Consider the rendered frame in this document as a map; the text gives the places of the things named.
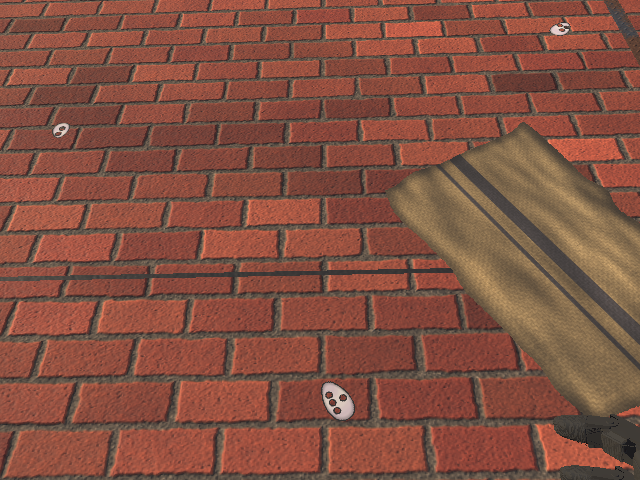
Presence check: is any right robot hand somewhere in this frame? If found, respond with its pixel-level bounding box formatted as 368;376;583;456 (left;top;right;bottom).
553;414;640;480

